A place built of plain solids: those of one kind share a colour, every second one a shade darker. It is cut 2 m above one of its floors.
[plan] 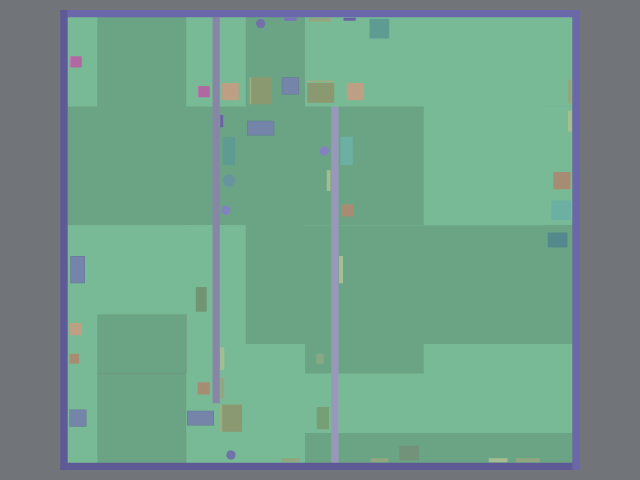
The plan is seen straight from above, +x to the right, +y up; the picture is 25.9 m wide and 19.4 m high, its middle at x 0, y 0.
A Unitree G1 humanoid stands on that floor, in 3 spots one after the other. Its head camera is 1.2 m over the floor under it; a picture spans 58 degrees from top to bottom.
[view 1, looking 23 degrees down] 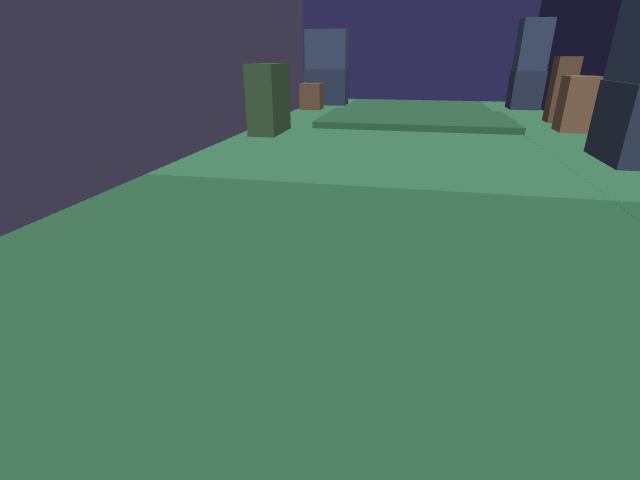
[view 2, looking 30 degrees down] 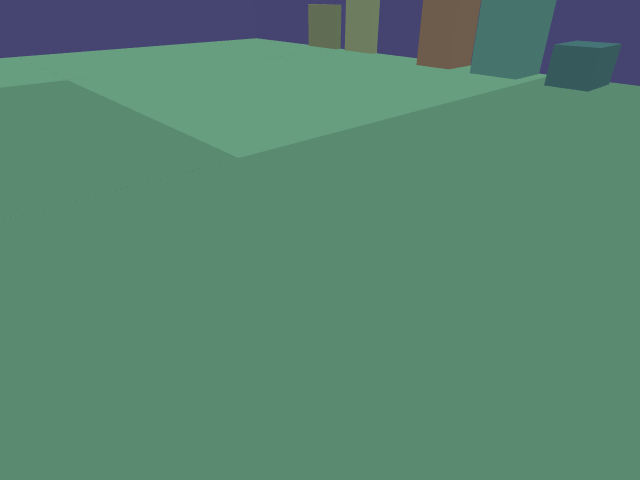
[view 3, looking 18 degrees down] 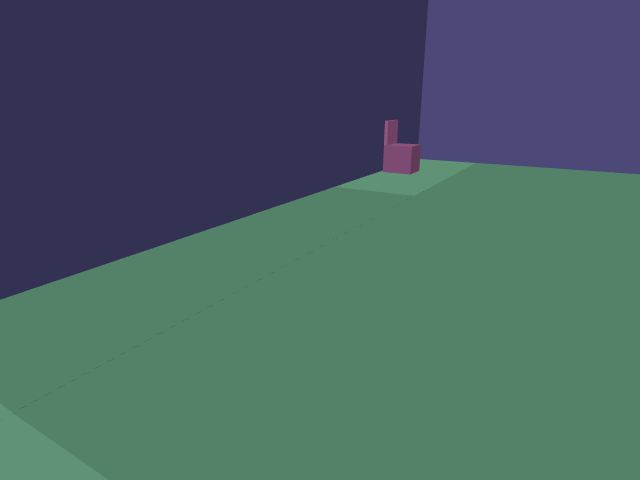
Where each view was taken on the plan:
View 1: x -7.20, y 4.80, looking -78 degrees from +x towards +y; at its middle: floor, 3.07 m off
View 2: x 2.40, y -2.40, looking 48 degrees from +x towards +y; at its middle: floor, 2.40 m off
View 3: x -7.20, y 0.00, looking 121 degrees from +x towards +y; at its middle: floor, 3.88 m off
